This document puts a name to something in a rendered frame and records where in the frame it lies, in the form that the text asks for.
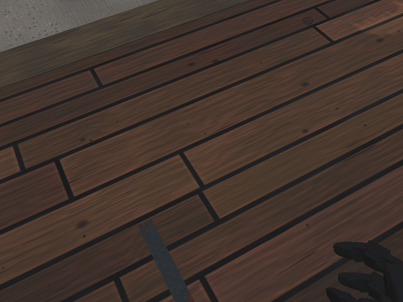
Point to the right robot hand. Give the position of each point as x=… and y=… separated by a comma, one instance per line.
x=386, y=288

